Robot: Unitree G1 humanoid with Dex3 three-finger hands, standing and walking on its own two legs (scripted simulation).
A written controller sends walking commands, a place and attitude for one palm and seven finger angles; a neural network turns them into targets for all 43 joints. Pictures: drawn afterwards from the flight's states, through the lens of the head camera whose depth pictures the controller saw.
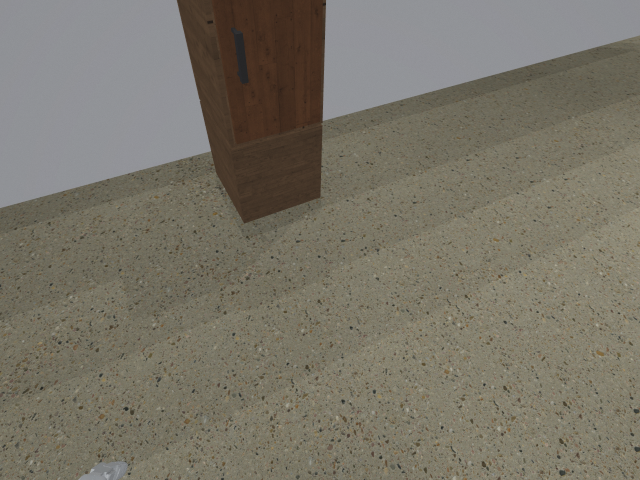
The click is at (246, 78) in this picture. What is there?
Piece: cupboard door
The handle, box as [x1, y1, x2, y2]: [231, 27, 248, 83]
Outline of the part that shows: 233,27 231,28 231,31 234,34 239,69 237,74 240,77 241,82 244,83 248,82 242,33 240,31 237,31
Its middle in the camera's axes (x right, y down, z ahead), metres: -0.25 -0.55 +1.16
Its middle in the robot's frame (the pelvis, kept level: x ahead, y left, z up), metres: +1.22 +0.30 -0.03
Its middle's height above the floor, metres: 0.74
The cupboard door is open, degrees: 0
